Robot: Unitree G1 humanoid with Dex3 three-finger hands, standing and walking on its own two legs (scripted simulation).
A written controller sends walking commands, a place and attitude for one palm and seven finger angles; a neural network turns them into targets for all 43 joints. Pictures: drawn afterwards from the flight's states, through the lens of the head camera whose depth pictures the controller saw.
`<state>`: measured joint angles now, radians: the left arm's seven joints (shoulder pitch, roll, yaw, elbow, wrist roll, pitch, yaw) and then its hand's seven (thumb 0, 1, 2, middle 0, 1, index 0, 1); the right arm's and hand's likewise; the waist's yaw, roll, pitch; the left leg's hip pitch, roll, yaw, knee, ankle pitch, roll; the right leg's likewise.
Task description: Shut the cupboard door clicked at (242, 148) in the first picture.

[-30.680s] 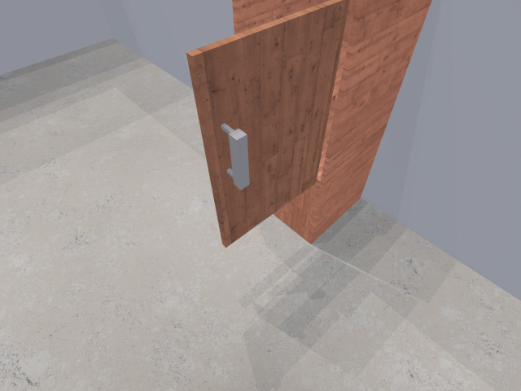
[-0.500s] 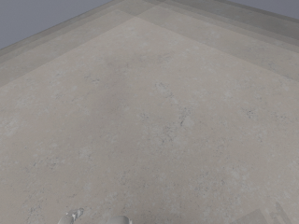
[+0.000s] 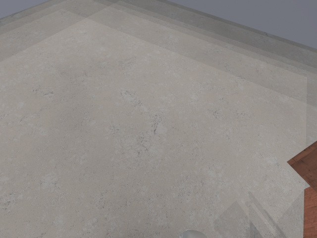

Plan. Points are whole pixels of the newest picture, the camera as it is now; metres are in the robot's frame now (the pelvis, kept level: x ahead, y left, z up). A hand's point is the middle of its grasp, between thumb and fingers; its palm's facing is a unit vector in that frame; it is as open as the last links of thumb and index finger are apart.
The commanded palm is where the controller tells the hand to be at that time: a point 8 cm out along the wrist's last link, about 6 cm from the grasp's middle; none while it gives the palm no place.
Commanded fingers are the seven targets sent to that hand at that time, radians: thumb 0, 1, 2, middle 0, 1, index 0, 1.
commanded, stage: turn to face it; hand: left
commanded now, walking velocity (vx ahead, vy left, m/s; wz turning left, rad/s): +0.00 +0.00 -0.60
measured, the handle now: out of the picture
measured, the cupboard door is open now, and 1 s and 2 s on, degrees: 57 57 57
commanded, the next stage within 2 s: take the last steps up to it in 1.60 s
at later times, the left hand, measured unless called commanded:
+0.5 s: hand out of the picture +0.14 +0.15 -0.17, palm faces -0.26 -0.94 -0.22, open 7.4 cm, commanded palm none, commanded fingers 0.00 0.90 0.90 -0.20 -0.30 -0.20 -0.30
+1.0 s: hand (130, 209) +0.22 +0.09 -0.16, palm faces -0.56 -0.79 -0.24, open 7.4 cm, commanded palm none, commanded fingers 0.00 0.90 0.90 -0.20 -0.30 -0.20 -0.30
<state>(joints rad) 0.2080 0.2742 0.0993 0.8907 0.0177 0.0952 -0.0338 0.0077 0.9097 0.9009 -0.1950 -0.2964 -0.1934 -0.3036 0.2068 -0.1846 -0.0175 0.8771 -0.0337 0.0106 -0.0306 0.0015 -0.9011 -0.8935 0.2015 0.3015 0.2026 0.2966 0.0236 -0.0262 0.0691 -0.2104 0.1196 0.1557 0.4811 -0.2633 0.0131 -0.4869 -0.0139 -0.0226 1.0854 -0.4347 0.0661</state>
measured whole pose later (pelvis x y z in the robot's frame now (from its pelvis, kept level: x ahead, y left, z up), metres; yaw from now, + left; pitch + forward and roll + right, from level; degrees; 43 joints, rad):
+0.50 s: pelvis +0.00 -0.02 -0.01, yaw -17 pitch +1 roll +0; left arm 0.19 0.22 0.05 0.88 0.02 0.05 -0.01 0.01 0.90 0.90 -0.20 -0.30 -0.20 -0.30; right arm 0.19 -0.24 -0.05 0.90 -0.02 0.05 -0.01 0.00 -0.91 -0.89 0.20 0.30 0.20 0.30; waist 0.01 -0.01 0.07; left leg -0.41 0.06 0.04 0.81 -0.41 -0.09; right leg -0.31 0.01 0.08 0.51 -0.23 0.01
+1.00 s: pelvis +0.00 -0.01 -0.01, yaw -35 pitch +0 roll -1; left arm 0.14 0.24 0.07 0.88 0.02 0.08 -0.04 0.01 0.91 0.90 -0.19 -0.30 -0.19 -0.30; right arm 0.28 -0.23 -0.05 0.93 -0.03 0.02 -0.01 0.00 -0.90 -0.89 0.20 0.30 0.20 0.30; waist -0.02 0.03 0.08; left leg -0.22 0.19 0.30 0.60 -0.34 -0.03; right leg -0.30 -0.03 -0.09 0.65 -0.34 0.02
